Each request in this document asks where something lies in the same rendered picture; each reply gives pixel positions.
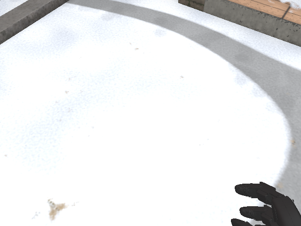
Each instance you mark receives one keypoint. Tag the robot right hand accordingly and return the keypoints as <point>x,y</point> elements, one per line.
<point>282,212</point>

